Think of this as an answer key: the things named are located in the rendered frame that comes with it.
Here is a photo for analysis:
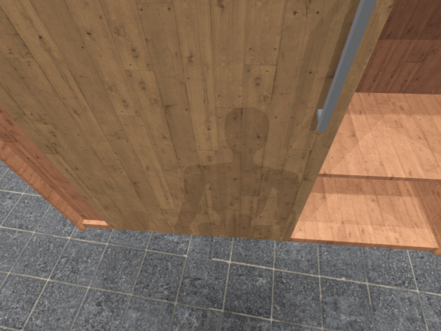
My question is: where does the wardrobe door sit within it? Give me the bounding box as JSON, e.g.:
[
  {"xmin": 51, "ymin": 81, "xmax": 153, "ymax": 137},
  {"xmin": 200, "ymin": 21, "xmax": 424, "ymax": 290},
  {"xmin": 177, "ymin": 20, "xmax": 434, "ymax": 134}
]
[
  {"xmin": 0, "ymin": 0, "xmax": 395, "ymax": 241},
  {"xmin": 0, "ymin": 106, "xmax": 104, "ymax": 221}
]

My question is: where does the handle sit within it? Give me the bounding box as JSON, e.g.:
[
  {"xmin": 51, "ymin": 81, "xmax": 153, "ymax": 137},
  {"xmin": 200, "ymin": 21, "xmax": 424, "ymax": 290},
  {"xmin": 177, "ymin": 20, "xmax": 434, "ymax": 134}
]
[{"xmin": 316, "ymin": 0, "xmax": 377, "ymax": 132}]

